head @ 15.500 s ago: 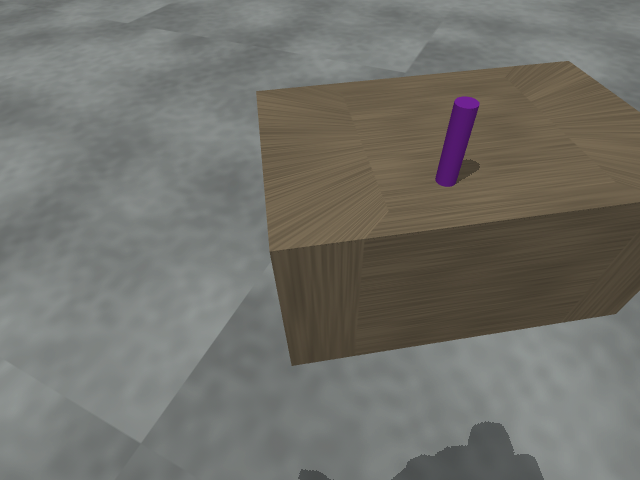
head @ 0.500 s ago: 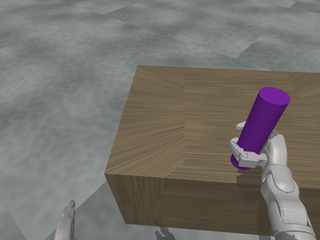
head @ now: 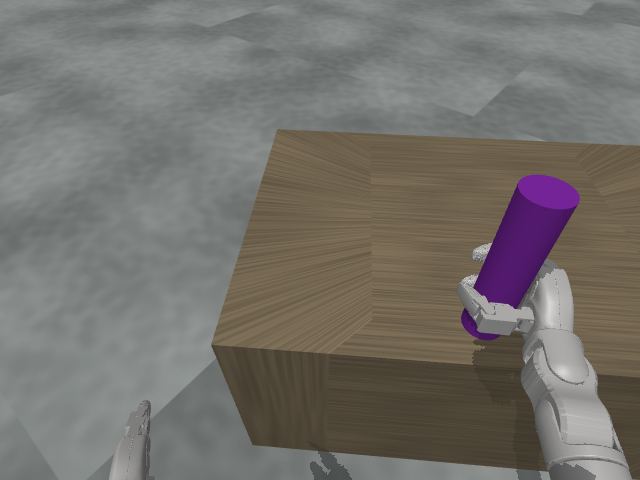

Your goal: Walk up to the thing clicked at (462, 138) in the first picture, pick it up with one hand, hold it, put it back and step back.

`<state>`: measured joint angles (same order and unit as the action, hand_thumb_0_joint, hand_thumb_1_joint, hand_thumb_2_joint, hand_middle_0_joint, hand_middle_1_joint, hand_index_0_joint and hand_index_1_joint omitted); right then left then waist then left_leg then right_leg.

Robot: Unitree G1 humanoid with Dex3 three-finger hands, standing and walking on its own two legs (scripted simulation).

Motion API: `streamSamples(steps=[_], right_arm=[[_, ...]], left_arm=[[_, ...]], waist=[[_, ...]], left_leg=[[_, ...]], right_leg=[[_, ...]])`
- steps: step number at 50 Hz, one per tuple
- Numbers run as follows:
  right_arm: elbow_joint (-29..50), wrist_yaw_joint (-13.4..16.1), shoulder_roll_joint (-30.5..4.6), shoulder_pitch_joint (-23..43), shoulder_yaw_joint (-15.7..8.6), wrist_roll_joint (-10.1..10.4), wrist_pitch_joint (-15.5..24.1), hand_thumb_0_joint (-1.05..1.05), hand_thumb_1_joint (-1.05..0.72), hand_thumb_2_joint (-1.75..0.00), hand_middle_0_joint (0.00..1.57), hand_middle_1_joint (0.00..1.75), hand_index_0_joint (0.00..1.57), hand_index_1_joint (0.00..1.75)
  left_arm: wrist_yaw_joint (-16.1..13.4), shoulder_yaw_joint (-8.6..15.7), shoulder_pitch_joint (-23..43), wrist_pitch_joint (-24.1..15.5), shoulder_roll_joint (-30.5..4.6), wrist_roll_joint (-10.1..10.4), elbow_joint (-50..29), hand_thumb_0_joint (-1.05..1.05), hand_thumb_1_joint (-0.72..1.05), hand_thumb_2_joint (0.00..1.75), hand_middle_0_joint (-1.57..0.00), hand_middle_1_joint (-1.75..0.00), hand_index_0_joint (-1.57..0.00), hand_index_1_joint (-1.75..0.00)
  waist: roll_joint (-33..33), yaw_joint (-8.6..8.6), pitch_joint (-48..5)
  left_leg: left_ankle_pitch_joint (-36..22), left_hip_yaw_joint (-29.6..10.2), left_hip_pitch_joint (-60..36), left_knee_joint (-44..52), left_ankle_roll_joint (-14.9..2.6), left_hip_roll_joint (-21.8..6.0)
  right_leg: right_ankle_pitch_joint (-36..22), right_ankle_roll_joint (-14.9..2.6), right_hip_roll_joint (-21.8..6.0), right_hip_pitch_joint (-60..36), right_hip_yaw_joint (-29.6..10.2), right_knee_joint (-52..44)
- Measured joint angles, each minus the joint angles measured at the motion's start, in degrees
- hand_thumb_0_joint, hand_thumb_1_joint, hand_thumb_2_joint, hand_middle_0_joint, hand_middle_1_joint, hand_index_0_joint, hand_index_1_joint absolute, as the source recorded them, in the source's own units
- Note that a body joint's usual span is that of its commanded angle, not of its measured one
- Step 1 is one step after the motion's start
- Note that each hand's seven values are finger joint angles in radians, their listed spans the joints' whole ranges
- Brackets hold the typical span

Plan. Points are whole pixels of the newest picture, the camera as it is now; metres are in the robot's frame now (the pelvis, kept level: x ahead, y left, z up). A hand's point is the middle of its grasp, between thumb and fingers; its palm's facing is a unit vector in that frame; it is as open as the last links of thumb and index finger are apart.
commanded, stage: hold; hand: right
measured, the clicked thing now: (509, 268) +0.33 -0.18 +0.13
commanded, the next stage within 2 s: crouch in 1.20 s
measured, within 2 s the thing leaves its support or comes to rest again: neither
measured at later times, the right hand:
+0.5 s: hand (491, 294) +0.32 -0.17 +0.09, palm faces +0.19 +0.98 -0.01, open 7.3 cm
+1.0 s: hand (488, 296) +0.32 -0.17 +0.09, palm faces +0.18 +0.98 -0.01, open 7.3 cm
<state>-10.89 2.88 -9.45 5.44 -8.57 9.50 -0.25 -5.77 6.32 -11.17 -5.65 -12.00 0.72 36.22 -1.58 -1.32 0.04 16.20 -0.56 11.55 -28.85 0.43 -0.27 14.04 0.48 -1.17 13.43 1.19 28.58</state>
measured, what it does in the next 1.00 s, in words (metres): stands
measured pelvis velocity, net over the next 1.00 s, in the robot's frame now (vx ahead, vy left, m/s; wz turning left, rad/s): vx -0.01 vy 0.00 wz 0.00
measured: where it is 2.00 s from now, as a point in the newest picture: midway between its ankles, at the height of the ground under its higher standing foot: outside the picture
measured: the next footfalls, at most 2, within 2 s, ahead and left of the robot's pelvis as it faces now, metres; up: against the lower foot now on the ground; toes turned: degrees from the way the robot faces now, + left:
none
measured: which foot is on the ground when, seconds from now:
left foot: down 0.00-1.00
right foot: down 0.00-1.00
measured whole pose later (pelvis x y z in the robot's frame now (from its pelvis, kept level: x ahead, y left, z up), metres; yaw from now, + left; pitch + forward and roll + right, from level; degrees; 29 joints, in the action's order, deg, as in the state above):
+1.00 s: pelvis -0.01 +0.00 +0.00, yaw +0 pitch -2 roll +0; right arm -13.9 3.2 -9.3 6.3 -8.3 9.3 2.2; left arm -5.7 6.4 -11.6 -5.8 -12.4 0.4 36.0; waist -1.5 -1.3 0.2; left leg 15.4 -0.7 11.8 -28.7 0.4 -0.1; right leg 13.3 0.5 -1.3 13.6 1.3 28.4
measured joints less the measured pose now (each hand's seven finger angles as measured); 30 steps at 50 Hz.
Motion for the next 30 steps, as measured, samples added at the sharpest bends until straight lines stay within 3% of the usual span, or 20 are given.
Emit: streamSamples(steps=[30], right_arm=[[-2.1,0.3,0.03,0.61,0.44,-0.3,2.0,0.0,0.08,-1.12,0.86,1.08,0.89,1.08]], left_arm=[[-0.01,-0.05,-0.23,0.0,-0.26,-0.19,-0.2,-0.02,-0.55,0.06,-0.07,-0.06,-0.06,-0.07]], waist=[[-0.02,0.09,0.07]], left_leg=[[-0.53,-0.15,0.13,0.21,0.05,0.04]], right_leg=[[-0.43,-0.03,-0.04,0.1,0.14,-0.14]])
